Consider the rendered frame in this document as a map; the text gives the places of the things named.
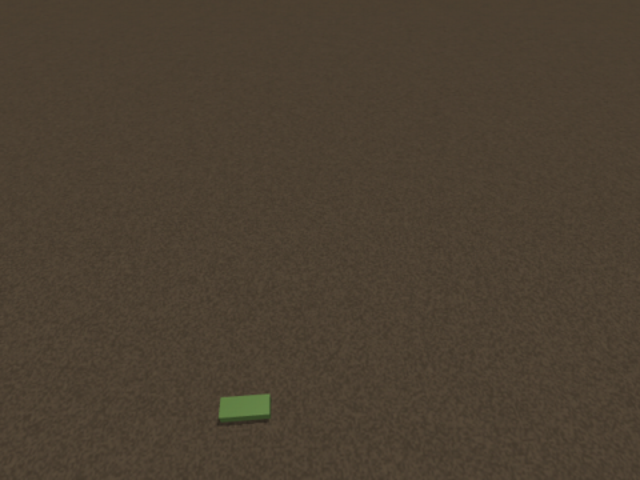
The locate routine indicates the small box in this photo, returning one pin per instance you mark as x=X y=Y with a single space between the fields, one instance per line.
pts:
x=242 y=408

